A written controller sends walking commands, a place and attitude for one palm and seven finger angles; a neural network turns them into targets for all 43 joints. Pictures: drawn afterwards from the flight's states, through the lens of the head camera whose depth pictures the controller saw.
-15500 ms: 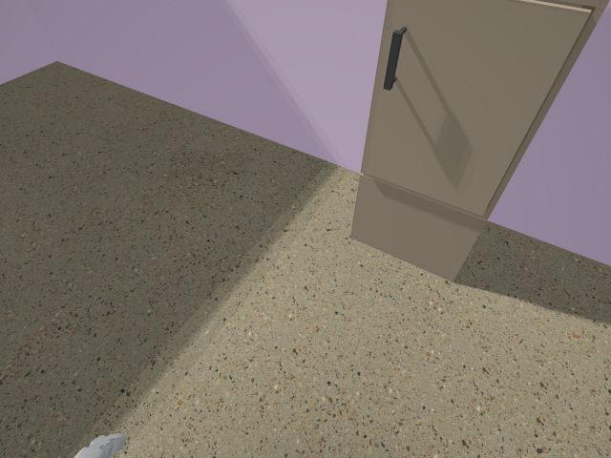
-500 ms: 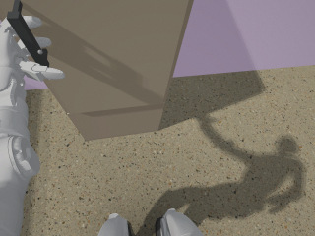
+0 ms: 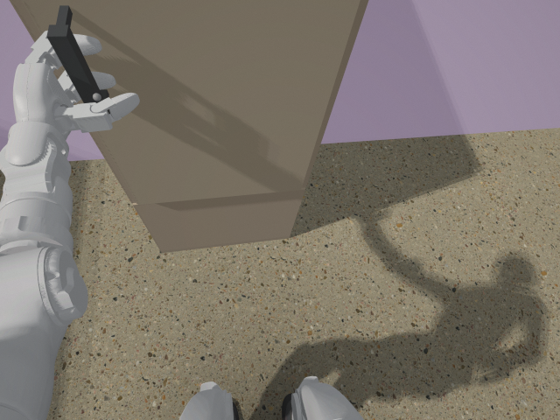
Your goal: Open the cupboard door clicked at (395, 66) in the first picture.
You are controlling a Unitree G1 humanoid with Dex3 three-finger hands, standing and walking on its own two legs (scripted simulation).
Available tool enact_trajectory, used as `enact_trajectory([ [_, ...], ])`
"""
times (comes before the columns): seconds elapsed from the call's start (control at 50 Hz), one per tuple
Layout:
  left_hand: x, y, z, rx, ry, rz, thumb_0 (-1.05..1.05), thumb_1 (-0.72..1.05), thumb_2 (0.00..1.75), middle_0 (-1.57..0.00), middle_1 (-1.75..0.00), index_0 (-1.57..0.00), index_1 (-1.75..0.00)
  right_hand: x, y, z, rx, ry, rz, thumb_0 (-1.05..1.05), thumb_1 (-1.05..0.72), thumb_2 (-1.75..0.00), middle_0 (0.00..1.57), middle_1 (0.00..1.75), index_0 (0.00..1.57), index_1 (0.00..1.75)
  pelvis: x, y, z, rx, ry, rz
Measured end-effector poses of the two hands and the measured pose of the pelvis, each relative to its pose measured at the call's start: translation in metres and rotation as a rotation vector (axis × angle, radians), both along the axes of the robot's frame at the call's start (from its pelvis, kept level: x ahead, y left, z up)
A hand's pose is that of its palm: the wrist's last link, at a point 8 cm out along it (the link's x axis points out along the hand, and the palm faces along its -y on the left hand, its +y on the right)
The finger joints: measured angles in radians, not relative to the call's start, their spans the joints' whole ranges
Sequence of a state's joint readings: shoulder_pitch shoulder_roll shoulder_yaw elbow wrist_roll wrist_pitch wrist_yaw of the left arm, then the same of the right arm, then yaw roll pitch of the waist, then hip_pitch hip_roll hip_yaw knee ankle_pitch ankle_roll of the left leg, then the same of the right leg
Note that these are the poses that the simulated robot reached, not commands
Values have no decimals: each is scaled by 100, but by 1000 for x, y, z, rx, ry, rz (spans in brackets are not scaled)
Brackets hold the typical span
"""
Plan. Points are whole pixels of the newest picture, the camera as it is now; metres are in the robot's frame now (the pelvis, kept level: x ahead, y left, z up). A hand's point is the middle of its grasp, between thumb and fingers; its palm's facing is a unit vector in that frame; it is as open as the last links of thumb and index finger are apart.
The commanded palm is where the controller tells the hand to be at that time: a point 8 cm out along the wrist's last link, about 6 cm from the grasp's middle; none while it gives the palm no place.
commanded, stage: close the thumb around the handle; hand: left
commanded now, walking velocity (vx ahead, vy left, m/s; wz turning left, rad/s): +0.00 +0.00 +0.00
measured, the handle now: (85, 71) +0.58 +0.22 +0.10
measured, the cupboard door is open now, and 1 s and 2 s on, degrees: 0 17 42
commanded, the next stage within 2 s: pull the door open along its arc in 0.32 s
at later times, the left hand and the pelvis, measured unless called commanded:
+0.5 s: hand (105, 97) +0.53 +0.19 +0.10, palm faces +0.07 -1.00 -0.01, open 5.4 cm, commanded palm +0.50 +0.23 +0.10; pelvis +0.00 -0.01 +0.00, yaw +0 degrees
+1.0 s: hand (125, 161) +0.43 +0.15 +0.10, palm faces +0.22 -0.97 +0.10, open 5.7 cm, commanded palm +0.37 +0.21 +0.10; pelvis +0.02 -0.02 +0.02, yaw -1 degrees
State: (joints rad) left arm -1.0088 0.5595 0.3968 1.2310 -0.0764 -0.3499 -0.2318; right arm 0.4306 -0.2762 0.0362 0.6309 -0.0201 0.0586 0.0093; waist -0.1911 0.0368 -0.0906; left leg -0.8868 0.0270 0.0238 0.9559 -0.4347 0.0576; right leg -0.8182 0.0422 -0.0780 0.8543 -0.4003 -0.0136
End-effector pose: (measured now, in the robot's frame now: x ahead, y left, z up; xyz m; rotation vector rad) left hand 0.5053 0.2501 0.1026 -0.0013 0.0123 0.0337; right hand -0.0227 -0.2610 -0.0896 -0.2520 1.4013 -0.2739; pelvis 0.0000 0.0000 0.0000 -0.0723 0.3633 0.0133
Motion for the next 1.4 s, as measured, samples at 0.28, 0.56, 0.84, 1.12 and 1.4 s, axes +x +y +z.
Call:
enact_trajectory([
  [0.28,0,-7,-1,13,6,14,1,75,84,-38,-134,-39,-133,-15,4,-3,21,23,-21,0,-90,-90,20,30,20,30,-3,-2,-1,5,-4,-8],
  [0.56,-1,-10,-1,15,10,35,1,78,84,-38,-135,-37,-135,-18,-9,-1,9,25,-26,0,-90,-90,20,30,20,30,-4,-11,0,13,0,-13],
  [0.84,-55,-22,-3,3,-20,0,1,76,77,-38,-135,-37,-135,45,-16,4,52,-147,-17,0,-90,-90,20,30,20,30,16,-16,14,32,-62,-33],
  [1.12,-147,-77,-6,-20,-33,346,-1,73,76,-38,-135,-39,-134,166,6,10,154,-466,184,1,-90,-90,20,30,20,30,12,-22,18,58,-143,-10],
  [1.4,-197,-122,-3,2,-4,451,-1,74,76,-37,-135,-37,-135,175,-1,12,160,-480,226,1,-90,-90,20,30,20,30,6,-44,23,79,-213,20],
])
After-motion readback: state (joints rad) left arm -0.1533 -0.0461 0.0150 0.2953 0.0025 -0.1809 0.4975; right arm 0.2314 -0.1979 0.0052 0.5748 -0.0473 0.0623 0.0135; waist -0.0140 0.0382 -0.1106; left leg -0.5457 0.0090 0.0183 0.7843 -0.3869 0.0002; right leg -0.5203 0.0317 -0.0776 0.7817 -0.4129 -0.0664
